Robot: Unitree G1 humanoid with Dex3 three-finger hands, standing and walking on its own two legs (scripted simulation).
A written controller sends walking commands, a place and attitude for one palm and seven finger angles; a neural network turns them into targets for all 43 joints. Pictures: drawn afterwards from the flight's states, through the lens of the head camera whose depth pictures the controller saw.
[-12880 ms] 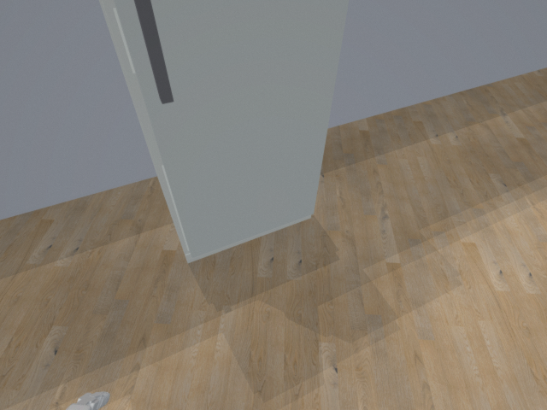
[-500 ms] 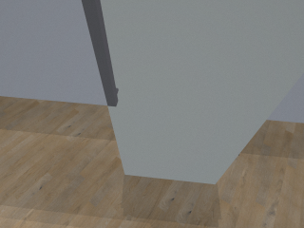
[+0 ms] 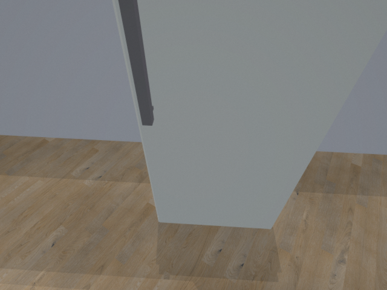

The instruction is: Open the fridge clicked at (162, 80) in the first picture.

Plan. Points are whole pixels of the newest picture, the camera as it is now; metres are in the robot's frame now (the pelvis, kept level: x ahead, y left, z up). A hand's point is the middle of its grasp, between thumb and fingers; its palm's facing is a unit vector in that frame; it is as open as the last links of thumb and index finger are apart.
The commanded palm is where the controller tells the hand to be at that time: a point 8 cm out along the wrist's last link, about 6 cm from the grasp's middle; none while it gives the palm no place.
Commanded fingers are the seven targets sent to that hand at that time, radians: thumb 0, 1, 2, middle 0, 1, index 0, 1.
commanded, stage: look again from close up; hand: left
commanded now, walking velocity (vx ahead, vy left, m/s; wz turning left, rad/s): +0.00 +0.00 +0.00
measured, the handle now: (140, 53) +0.54 +0.15 +0.24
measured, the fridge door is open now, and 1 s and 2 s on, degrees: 0 0 0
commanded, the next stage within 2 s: shuffle to correct the standing spot in 0.70 s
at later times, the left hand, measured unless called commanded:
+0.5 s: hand out of the picture -0.06 +0.16 -0.17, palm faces +0.04 -0.99 -0.15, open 7.4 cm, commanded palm none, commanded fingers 0.00 0.90 0.90 -0.20 -0.30 -0.20 -0.30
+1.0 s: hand out of the picture -0.01 +0.17 -0.17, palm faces +0.04 -0.98 -0.17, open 7.4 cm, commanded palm none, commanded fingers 0.00 0.90 0.90 -0.20 -0.30 -0.20 -0.30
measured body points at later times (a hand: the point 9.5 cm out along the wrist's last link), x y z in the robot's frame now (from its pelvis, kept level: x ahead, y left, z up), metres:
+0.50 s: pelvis -0.02 +0.01 +0.00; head -0.01 +0.01 +0.45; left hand -0.06 +0.21 -0.16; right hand -0.02 -0.21 -0.16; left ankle +0.03 +0.11 -0.73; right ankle +0.00 -0.12 -0.73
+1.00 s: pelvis +0.01 +0.00 +0.00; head +0.01 +0.00 +0.45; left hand -0.01 +0.22 -0.16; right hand -0.01 -0.21 -0.16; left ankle +0.03 +0.11 -0.73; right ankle +0.00 -0.12 -0.73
